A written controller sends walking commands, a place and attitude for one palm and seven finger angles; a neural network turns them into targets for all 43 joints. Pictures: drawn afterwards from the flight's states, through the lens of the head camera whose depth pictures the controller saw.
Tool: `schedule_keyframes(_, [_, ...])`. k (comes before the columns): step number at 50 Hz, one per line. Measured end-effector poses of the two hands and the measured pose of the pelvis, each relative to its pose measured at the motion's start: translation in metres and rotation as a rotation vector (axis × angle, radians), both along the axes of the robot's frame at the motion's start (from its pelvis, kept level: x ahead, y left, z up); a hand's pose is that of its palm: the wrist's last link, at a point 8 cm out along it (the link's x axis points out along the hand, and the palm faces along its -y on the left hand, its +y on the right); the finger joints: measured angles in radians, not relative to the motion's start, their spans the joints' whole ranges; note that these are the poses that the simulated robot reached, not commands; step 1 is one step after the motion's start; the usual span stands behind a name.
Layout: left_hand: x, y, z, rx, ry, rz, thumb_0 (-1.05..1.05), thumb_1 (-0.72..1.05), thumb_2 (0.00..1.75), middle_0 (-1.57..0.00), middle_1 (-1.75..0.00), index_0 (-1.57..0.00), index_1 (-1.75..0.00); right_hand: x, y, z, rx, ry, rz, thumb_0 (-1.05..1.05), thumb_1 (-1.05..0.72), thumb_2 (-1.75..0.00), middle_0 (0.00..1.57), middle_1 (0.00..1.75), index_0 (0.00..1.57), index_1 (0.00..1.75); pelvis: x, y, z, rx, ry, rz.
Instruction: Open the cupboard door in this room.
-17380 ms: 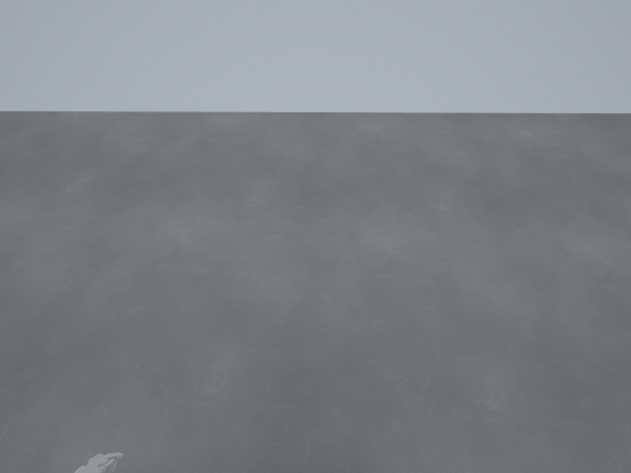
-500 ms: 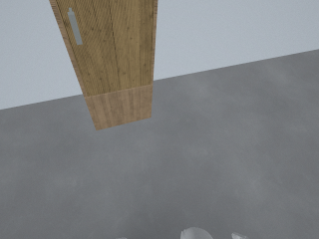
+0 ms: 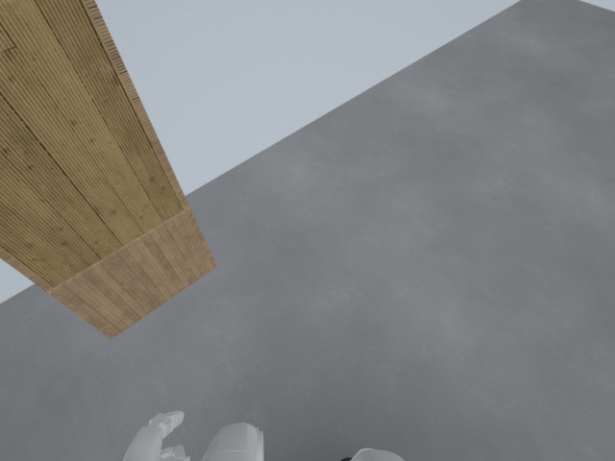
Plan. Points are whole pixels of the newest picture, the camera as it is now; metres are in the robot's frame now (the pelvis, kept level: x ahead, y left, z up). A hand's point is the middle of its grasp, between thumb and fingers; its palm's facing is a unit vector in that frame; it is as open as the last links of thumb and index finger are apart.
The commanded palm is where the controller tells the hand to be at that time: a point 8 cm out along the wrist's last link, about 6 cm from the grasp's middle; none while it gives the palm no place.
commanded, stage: turn to face it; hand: left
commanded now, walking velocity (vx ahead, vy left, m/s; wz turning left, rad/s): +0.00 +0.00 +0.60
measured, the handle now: out of the picture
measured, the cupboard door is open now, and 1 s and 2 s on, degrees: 0 0 0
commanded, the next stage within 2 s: take the last steps up to it in 1.04 s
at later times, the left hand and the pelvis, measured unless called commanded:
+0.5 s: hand out of the picture +0.03 +0.26 -0.16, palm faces +0.25 -0.93 -0.26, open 7.4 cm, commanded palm none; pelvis +0.03 +0.04 +0.01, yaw +13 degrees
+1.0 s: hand out of the picture -0.02 +0.17 -0.14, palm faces +0.49 -0.83 -0.26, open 7.4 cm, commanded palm none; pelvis +0.01 -0.03 +0.01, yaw +31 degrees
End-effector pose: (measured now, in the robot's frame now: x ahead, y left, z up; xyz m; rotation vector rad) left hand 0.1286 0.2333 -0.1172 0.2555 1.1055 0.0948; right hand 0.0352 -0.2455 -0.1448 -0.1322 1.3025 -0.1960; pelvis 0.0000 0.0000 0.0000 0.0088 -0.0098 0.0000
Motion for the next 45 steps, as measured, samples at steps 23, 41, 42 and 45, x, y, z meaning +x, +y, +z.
schedule_keyframes(23, [-0.109, 0.073, -0.012, -0.024, 0.192, 0.345, 0.01, 0.91, 0.90, -0.19, -0.30, -0.20, -0.30, 0.076, 0.059, 0.030, -0.035, 0.000, 0.239, 0.00, -0.92, -0.90, 0.20, 0.30, 0.20, 0.30, 0.028, 0.041, 0.013, -0.044, 0.025, 0.199])
schedule_keyframes(41, [-0.116, 0.007, 0.023, 0.061, -0.012, 0.472, 0.00, 0.91, 0.90, -0.20, -0.30, -0.20, -0.30, 0.132, -0.010, 0.005, 0.002, -0.025, 0.418, 0.01, -0.91, -0.90, 0.20, 0.29, 0.20, 0.30, 0.013, -0.028, 0.008, 0.021, -0.002, 0.434])
schedule_keyframes(42, [-0.122, 0.002, 0.023, 0.057, -0.005, 0.484, 0.00, 0.91, 0.90, -0.20, -0.30, -0.20, -0.30, 0.137, -0.010, 0.006, 0.004, -0.034, 0.431, 0.01, -0.91, -0.90, 0.20, 0.29, 0.20, 0.30, 0.013, -0.030, 0.009, 0.026, -0.003, 0.446])
schedule_keyframes(45, [-0.139, -0.011, 0.021, 0.036, 0.012, 0.525, 0.00, 0.91, 0.90, -0.20, -0.30, -0.20, -0.30, 0.148, -0.007, 0.010, 0.006, -0.046, 0.477, 0.00, -0.91, -0.90, 0.19, 0.29, 0.19, 0.30, 0.011, -0.034, 0.011, 0.032, -0.002, 0.485])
